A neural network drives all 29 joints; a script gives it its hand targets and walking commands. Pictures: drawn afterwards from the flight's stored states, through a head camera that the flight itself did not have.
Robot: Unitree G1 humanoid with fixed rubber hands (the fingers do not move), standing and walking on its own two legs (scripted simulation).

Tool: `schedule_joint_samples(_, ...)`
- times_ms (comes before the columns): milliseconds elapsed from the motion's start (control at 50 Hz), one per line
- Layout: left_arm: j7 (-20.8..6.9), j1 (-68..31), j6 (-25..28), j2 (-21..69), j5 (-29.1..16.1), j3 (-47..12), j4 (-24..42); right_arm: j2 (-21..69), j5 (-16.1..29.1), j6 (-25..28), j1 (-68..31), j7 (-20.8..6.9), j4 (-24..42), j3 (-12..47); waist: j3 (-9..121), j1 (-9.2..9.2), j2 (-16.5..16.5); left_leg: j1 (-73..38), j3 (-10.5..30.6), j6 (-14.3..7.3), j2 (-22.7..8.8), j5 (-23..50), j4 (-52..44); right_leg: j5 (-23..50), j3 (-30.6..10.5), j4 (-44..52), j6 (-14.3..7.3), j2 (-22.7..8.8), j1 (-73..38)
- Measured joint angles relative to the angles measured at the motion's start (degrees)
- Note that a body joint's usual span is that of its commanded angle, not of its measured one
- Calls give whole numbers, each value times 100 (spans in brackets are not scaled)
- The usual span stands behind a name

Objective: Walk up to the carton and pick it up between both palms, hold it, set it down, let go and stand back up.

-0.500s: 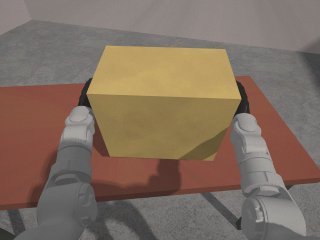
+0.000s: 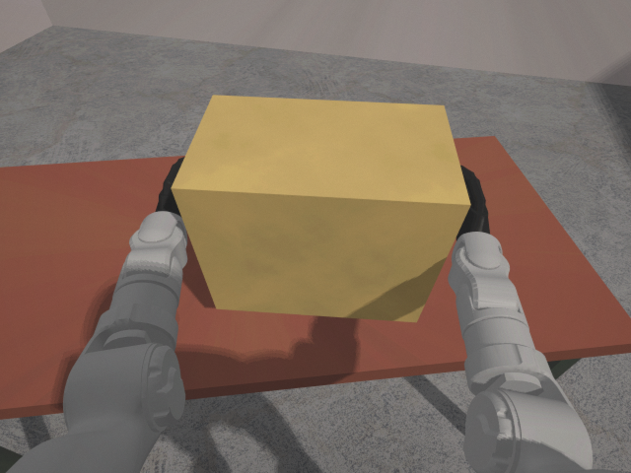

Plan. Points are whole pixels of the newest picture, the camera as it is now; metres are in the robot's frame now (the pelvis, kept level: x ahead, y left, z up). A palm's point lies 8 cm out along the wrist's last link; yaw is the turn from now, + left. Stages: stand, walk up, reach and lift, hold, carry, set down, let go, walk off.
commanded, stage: set down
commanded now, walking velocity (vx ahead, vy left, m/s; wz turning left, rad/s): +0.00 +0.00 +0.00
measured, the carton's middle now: (320, 215) +0.42 -0.02 +0.10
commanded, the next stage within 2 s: none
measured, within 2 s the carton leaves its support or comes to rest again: rests again in 1.60 s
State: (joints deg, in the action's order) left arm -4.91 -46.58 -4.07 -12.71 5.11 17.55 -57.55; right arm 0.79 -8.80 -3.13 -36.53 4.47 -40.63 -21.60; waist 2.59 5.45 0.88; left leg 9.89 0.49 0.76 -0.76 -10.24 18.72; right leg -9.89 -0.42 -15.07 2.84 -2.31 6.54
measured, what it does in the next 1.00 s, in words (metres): stands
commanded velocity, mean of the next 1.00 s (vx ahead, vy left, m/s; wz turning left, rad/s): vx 0.00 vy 0.00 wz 0.00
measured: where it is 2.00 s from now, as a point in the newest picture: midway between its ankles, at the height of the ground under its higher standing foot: outside the picture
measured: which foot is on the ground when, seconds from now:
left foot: down 0.00-1.00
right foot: down 0.00-1.00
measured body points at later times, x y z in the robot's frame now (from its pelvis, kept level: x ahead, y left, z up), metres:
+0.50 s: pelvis +0.00 +0.01 +0.00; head +0.03 +0.01 +0.45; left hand +0.46 +0.17 +0.09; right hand +0.39 -0.22 +0.08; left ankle -0.01 +0.12 -0.75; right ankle -0.02 -0.15 -0.75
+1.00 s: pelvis +0.00 +0.01 -0.01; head +0.06 +0.01 +0.44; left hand +0.46 +0.17 +0.06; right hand +0.39 -0.22 +0.04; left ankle -0.01 +0.12 -0.75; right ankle -0.02 -0.15 -0.75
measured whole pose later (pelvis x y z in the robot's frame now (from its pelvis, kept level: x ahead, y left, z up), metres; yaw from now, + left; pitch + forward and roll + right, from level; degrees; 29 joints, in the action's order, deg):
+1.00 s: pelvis +0.00 +0.01 -0.01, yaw +0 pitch +15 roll -1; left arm -3.5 -56.1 17.4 -17.0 -6.2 5.2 -85.8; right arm 0.2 -8.7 8.4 -38.5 4.9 -51.0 -23.8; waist 8.9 7.2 -1.9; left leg 29.0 0.8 0.4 -0.6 -10.8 24.6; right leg -10.2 -0.3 -20.3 3.3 -2.4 25.2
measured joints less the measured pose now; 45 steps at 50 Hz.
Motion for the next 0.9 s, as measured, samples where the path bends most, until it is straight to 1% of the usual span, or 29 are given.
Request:
schedule_joint_samples(320, 20, -297, 600, -180, -267, -262, -904, 107, -171, 200, -18, -14, -128, -230, 158, 79, -51, 419, -22, -25, 21, -37, 113, -29, -23, -109, 28, -22, 424)
schedule_joint_samples(520, 39, -540, 1020, -282, -472, -453, -1537, 113, -214, 384, -65, -10, -301, -316, 268, 95, -110, 772, -57, -44, 29, -49, 204, -36, -61, -215, 49, -31, 796)
schedule_joint_samples(720, 81, -778, 1503, -377, -750, -761, -2164, 61, -165, 657, -150, 4, -582, -330, 407, 118, -170, 1233, -56, -51, 25, -51, 340, -29, -65, -332, 56, -25, 1247)
schedule_joint_samples(900, 123, -887, 1940, -417, -992, -1058, -2600, -16, -54, 976, -186, 30, -878, -254, 549, 146, -239, 1666, -15, -46, 14, -55, 494, -27, -29, -448, 52, -11, 1648)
